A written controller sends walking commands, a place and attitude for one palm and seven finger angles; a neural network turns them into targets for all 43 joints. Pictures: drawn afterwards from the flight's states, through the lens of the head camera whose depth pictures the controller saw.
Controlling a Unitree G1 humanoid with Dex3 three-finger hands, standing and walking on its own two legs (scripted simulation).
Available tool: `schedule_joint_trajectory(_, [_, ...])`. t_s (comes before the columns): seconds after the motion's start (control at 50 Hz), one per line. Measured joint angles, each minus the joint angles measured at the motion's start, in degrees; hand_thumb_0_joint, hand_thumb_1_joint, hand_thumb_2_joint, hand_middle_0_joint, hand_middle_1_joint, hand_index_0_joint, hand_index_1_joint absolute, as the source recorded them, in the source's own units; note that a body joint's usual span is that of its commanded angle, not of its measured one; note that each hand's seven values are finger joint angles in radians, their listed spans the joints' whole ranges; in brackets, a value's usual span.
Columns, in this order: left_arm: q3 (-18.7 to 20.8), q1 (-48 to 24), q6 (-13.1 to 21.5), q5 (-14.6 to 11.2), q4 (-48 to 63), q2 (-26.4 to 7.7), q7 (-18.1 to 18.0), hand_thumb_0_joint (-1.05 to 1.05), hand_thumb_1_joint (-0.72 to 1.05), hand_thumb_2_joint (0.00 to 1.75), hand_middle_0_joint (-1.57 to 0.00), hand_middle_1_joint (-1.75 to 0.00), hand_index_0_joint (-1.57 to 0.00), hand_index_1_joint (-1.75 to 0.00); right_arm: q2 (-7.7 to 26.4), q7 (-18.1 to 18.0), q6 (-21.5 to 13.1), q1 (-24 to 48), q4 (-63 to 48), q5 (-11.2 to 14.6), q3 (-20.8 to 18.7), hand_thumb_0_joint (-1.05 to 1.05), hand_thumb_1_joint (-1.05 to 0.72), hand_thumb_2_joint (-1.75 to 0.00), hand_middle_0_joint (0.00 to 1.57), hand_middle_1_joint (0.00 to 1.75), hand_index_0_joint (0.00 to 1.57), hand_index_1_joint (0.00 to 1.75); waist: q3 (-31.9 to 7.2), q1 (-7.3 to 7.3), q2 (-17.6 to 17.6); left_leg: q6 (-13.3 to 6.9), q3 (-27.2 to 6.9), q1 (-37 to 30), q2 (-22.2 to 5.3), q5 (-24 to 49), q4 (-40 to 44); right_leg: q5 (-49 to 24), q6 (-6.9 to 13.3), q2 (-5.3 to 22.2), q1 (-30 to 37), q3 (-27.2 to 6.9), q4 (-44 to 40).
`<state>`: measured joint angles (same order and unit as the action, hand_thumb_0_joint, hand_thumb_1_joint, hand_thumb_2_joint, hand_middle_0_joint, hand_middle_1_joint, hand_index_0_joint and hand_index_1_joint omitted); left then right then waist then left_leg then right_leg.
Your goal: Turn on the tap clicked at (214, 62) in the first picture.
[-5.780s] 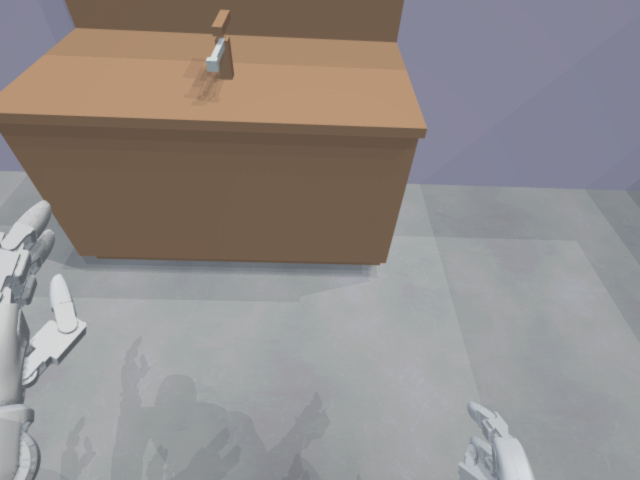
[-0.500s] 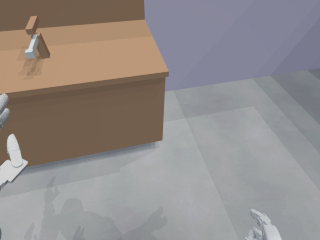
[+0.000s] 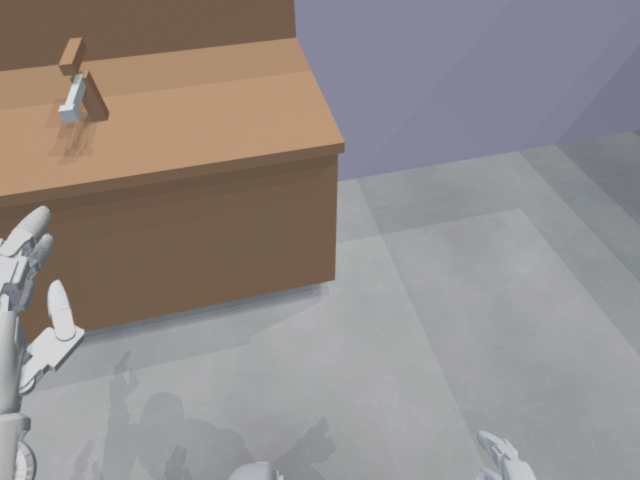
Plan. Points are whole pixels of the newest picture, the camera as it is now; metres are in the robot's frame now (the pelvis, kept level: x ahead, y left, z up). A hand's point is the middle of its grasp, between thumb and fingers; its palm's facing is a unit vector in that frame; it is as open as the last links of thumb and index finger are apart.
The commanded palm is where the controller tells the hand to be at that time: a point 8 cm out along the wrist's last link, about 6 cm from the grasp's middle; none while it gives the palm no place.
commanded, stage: take the last steps up to it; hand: left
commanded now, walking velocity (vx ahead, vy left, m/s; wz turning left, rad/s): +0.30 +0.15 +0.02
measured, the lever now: (69, 113) +0.77 +0.56 +0.03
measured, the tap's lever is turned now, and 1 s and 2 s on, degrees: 0 0 0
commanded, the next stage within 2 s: come to a stop and stand still in 1.46 s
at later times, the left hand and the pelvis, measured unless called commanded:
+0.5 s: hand (58, 238) +0.31 +0.28 +0.18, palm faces +0.37 -0.78 -0.51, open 7.5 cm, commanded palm +0.26 +0.34 +0.18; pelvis +0.10 +0.06 -0.02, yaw +1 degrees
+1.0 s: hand (23, 152) +0.44 +0.39 +0.18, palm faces +0.40 -0.81 -0.43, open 7.5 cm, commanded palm +0.38 +0.42 +0.18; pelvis +0.21 +0.15 +0.00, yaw -2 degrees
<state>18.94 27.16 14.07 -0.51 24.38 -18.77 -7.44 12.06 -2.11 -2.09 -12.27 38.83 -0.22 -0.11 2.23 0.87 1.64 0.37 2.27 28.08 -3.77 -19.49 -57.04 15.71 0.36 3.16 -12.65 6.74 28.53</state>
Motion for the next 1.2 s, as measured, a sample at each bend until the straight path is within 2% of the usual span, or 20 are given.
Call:
schedule_joint_trajectory(0.14, [2.6,2.4,1.1,-0.2,8.3,-3.0,-1.5,0.02,0.88,0.90,-0.22,-0.31,-0.21,-0.30,2.6,-1.1,-1.9,-1.8,-2.6,-0.2,-2.5,0.01,-0.90,-0.90,0.20,0.30,0.20,0.30,2.1,-0.61,-2.8,-0.8,3.4,-8.7,-0.8,5.7,25.0,2.9,-2.8,2.5,1.5,-1.1,1.7])
schedule_joint_trajectory(0.2, [4.0,0.1,1.4,-0.5,7.9,-4.0,-2.1,0.02,0.88,0.90,-0.22,-0.31,-0.21,-0.30,1.8,-1.7,-2.4,-0.6,-3.0,0.2,-3.5,0.01,-0.91,-0.90,0.20,0.30,0.20,0.30,2.4,-0.74,-4.2,-1.1,5.1,-9.9,0.9,6.0,23.9,10.3,-2.1,3.6,-2.3,-3.6,14.0])
schedule_joint_trajectory(0.24, [4.6,-1.4,1.3,-0.5,5.3,-4.3,-2.1,0.02,0.88,0.90,-0.22,-0.31,-0.21,-0.30,0.3,-1.6,-2.9,0.5,-2.9,0.2,-3.1,0.01,-0.91,-0.90,0.20,0.30,0.20,0.30,1.8,-0.14,-3.8,-1.5,5.2,-10.1,0.9,4.2,23.2,15.0,-1.5,2.0,-6.7,-3.9,25.6])
schedule_joint_trajectory(0.28, [4.8,-2.1,0.5,-0.7,3.5,-4.5,-1.9,0.02,0.89,0.90,-0.21,-0.31,-0.21,-0.30,-1.2,-1.2,-3.6,1.1,-2.8,0.5,-2.3,0.01,-0.91,-0.90,0.20,0.30,0.20,0.30,1.0,0.49,-3.0,-1.9,5.0,-10.8,0.8,3.9,24.2,15.6,-1.5,0.7,-10.0,-2.6,30.5])
schedule_joint_trajectory(0.34, [4.1,-1.0,-0.2,-1.2,3.9,-3.6,-1.5,0.02,0.89,0.90,-0.21,-0.31,-0.21,-0.30,-2.9,-0.4,-4.5,1.4,-3.1,0.8,-0.8,0.01,-0.91,-0.90,0.20,0.30,0.20,0.30,0.4,0.47,-2.1,-1.9,5.4,-12.2,0.9,3.8,25.9,12.4,-1.7,0.3,-11.9,-0.4,26.4])
schedule_joint_trajectory(0.44, [2.5,2.1,-0.3,-1.0,6.4,-4.0,-0.8,0.02,0.89,0.90,-0.21,-0.31,-0.21,-0.30,-3.9,-0.1,-5.0,0.4,-3.4,0.4,1.2,0.01,-0.90,-0.90,0.20,0.30,0.21,0.30,0.0,-0.02,-0.5,-1.5,5.4,-13.3,1.9,0.6,23.5,5.2,-1.4,-0.5,-7.0,2.4,7.6])
schedule_joint_trajectory(0.46, [2.3,2.0,-0.2,-0.7,6.3,-4.3,-0.7,0.02,0.89,0.90,-0.21,-0.31,-0.21,-0.30,-3.6,-0.2,-4.7,0.2,-3.3,0.4,1.3,0.01,-0.90,-0.90,0.20,0.30,0.21,0.30,-0.1,-0.11,0.4,-1.5,4.8,-12.6,1.7,-1.0,20.8,0.9,-0.1,-0.8,-6.2,3.0,5.9])
schedule_joint_trajectory(0.52, [1.9,0.0,0.1,-0.6,3.8,-3.7,0.0,0.02,0.88,0.90,-0.22,-0.31,-0.21,-0.30,-2.2,0.0,-2.9,1.2,-0.7,0.1,0.6,0.01,-0.90,-0.89,0.21,0.30,0.21,0.30,0.2,-0.81,1.9,-1.0,1.3,-6.3,2.7,-5.1,2.2,2.0,2.6,-0.5,-5.4,4.0,8.3])
schedule_joint_trajectory(0.56, [2.4,-0.9,0.4,-0.9,1.4,-2.4,0.3,0.02,0.88,0.90,-0.22,-0.31,-0.21,-0.30,-1.5,0.3,-2.0,1.5,0.6,0.1,0.1,0.01,-0.90,-0.89,0.21,0.30,0.21,0.30,0.0,-1.63,1.2,-0.2,0.4,-2.1,3.1,-3.5,-7.4,2.7,2.5,0.2,-4.0,3.3,6.9])
schedule_joint_trajectory(0.6, [3.0,-0.8,0.8,-0.8,-0.7,-1.2,0.2,0.02,0.88,0.90,-0.22,-0.31,-0.21,-0.30,-0.6,0.3,-1.3,1.5,0.6,0.1,-0.2,0.01,-0.90,-0.89,0.20,0.30,0.21,0.30,-0.2,-1.63,0.6,0.4,-0.1,1.2,2.0,-0.8,-10.6,1.7,1.6,0.8,-2.6,2.8,4.1])
schedule_joint_trajectory(0.64, [2.9,-0.7,0.7,-0.7,-1.7,-0.5,0.0,0.02,0.88,0.90,-0.22,-0.31,-0.21,-0.30,0.3,0.2,-1.1,1.3,0.0,0.1,-0.5,0.01,-0.90,-0.89,0.20,0.30,0.21,0.30,0.1,-1.19,-0.2,0.5,-0.2,2.9,0.3,1.3,-7.3,1.0,1.0,1.6,-1.1,2.8,1.6])
schedule_joint_trajectory(0.72, [1.1,-0.6,0.3,-0.3,1.9,-0.2,-0.4,0.02,0.89,0.90,-0.21,-0.31,-0.21,-0.30,1.9,-0.1,-1.7,0.8,-1.9,-0.2,-1.5,0.01,-0.90,-0.90,0.20,0.30,0.20,0.30,2.1,-1.18,-2.7,-0.2,1.7,-0.1,-2.1,3.2,10.2,1.5,-0.6,3.7,0.8,2.3,0.4])
schedule_joint_trajectory(0.82, [1.5,1.4,0.8,-0.2,9.5,-2.3,-1.2,0.02,0.88,0.90,-0.22,-0.31,-0.21,-0.30,3.3,-1.1,-2.6,0.4,-4.5,-0.2,-3.1,0.01,-0.90,-0.90,0.20,0.30,0.20,0.30,2.6,-0.92,-3.3,-0.4,5.1,-9.1,-0.8,9.5,27.3,6.2,-3.6,5.1,1.3,0.8,5.7])
schedule_joint_trajectory(0.84, [2.5,0.8,1.1,-0.3,9.9,-3.4,-1.5,0.02,0.88,0.90,-0.22,-0.31,-0.21,-0.30,2.6,-1.4,-2.6,1.0,-4.5,0.0,-3.5,0.01,-0.91,-0.90,0.20,0.30,0.20,0.30,2.9,-0.87,-4.4,-0.3,5.8,-9.1,-0.1,9.4,25.8,7.7,-3.1,6.2,0.0,-0.3,9.7])
schedule_joint_trajectory(0.88, [4.2,-1.1,1.6,-0.3,8.4,-5.3,-1.8,0.02,0.88,0.90,-0.22,-0.31,-0.21,-0.30,0.6,-1.5,-2.6,2.1,-4.6,0.2,-3.6,0.01,-0.91,-0.90,0.20,0.30,0.20,0.30,3.1,-0.77,-5.2,-0.6,6.8,-9.1,0.1,6.0,22.8,14.4,-1.9,5.1,-4.7,-3.5,22.3])
schedule_joint_trajectory(0.94, [5.6,-3.2,0.9,-0.7,4.9,-6.4,-1.6,0.02,0.88,0.90,-0.22,-0.31,-0.21,-0.30,-2.2,-0.9,-3.1,2.6,-4.2,0.5,-2.1,0.01,-0.91,-0.90,0.20,0.30,0.20,0.29,1.7,0.17,-4.1,-1.2,6.4,-9.8,-0.5,4.4,23.4,15.9,-1.5,2.4,-10.9,-2.7,33.7])
schedule_joint_trajectory(1.02, [5.3,-1.8,0.0,-1.4,5.4,-4.4,-1.4,0.02,0.89,0.90,-0.21,-0.31,-0.21,-0.30,-4.4,0.3,-4.2,1.7,-4.0,0.8,0.1,0.01,-0.90,-0.90,0.20,0.30,0.20,0.30,0.5,0.28,-2.6,-1.4,7.0,-11.8,-0.5,4.5,26.2,10.6,-1.7,1.4,-13.7,0.2,27.3])
schedule_joint_trajectory(1.12, [2.8,2.1,-0.6,-1.2,7.0,-3.7,-0.7,0.02,0.89,0.90,-0.21,-0.31,-0.21,-0.30,-4.7,0.2,-4.4,-0.1,-3.6,0.5,1.9,0.01,-0.90,-0.89,0.20,0.30,0.21,0.30,0.3,-0.26,-0.9,-1.1,7.3,-13.6,0.7,2.1,25.3,4.8,-1.8,-0.3,-9.1,2.5,10.1])
schedule_joint_trajectory(1.16, [2.6,2.1,-0.9,-0.7,6.1,-4.3,-0.5,0.02,0.89,0.90,-0.21,-0.31,-0.21,-0.30,-4.0,-0.2,-3.7,-0.4,-3.1,0.4,2.0,0.01,-0.90,-0.89,0.21,0.30,0.21,0.30,0.3,-0.59,0.4,-0.8,6.7,-12.9,0.4,-0.7,21.2,-0.8,0.5,-1.3,-6.7,3.2,5.7])
schedule_joint_trajectory(1.2, [2.2,0.6,-1.1,-0.5,4.1,-3.8,-0.3,0.02,0.89,0.90,-0.22,-0.31,-0.21,-0.30,-2.7,-0.4,-2.5,0.4,-1.4,0.2,1.6,0.01,-0.90,-0.89,0.21,0.30,0.21,0.30,0.5,-0.88,1.8,-0.8,4.3,-9.7,0.6,-4.7,11.5,0.1,3.1,-1.5,-6.6,3.9,7.7])
